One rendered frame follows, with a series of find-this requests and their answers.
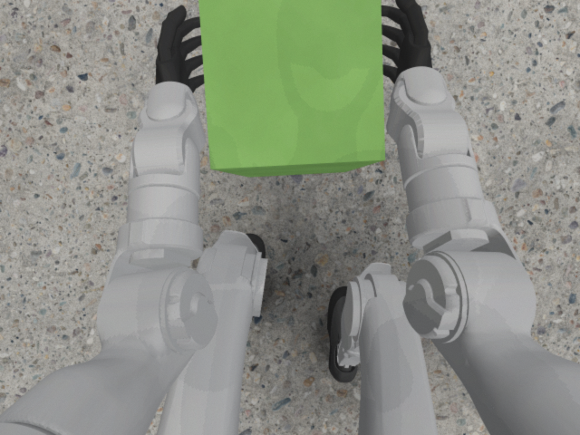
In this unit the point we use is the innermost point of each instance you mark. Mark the left robot foot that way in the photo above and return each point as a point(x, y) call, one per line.
point(258, 242)

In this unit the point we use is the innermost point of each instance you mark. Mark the robot left hand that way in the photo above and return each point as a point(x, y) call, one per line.
point(172, 52)

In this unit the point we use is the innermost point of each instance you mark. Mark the right robot upper arm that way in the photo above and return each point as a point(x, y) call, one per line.
point(478, 309)

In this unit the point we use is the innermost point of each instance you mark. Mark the robot right hand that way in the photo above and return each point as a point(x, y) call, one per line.
point(412, 38)

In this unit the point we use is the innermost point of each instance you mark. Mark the left robot upper arm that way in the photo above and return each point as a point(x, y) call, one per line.
point(150, 324)

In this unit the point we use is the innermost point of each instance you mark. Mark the right robot forearm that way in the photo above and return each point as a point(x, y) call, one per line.
point(448, 211)

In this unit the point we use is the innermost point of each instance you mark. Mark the carton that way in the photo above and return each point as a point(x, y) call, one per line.
point(293, 87)

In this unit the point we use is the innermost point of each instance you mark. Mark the robot right thigh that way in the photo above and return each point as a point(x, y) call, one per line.
point(395, 389)

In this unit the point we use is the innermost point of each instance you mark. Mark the left robot forearm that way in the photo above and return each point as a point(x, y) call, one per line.
point(162, 228)

